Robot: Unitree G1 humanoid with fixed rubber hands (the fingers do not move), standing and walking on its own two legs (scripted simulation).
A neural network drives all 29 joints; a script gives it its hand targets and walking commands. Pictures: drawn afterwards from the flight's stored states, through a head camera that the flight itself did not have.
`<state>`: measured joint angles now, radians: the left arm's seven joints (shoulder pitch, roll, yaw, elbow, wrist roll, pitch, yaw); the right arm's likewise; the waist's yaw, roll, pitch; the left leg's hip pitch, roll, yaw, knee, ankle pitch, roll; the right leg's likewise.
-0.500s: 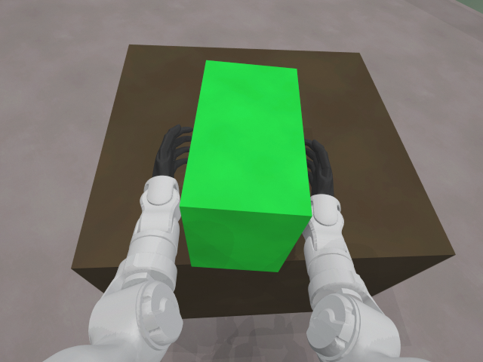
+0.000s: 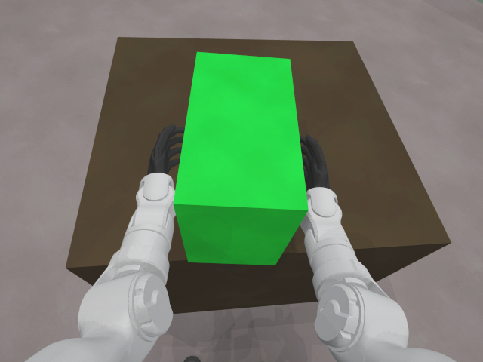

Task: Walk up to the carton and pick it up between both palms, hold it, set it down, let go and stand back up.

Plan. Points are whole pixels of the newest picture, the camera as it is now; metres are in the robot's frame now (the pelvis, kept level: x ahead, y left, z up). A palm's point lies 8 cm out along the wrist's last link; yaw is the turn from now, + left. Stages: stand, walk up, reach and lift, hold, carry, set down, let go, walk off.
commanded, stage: set down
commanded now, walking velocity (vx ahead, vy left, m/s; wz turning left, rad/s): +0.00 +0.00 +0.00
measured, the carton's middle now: (237, 163) +0.45 +0.03 +0.00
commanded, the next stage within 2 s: none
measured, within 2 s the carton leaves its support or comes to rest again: neither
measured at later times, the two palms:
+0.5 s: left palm (139, 141) +0.43 +0.20 +0.07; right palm (343, 147) +0.45 -0.15 +0.07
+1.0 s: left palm (137, 94) +0.42 +0.18 +0.18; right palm (364, 117) +0.43 -0.14 +0.17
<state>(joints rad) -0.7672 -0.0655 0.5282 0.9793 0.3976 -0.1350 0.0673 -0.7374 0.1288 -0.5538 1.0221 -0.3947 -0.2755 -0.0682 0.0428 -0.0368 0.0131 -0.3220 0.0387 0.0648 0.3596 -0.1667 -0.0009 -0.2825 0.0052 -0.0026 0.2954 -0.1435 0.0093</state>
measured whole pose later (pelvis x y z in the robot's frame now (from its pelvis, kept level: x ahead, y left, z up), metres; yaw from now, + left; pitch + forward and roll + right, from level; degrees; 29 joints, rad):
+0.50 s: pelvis +0.00 +0.00 -0.02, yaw +0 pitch +17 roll -2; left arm -0.86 0.17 0.10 1.05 -0.16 -0.04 0.12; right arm -0.88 -0.24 0.05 1.07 0.30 -0.09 -0.13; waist 0.07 0.05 -0.19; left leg -0.62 0.06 0.04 0.56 -0.24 0.00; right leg -0.55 0.02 -0.02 0.45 -0.20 0.01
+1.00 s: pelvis -0.03 -0.02 -0.01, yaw +1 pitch +10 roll -1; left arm -1.13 0.27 0.04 0.97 -0.24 0.38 0.16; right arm -1.10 -0.22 0.03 1.00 0.38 0.31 -0.23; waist 0.03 0.00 -0.11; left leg -0.48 0.07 0.02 0.47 -0.16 -0.03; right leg -0.43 0.03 -0.04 0.41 -0.14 -0.02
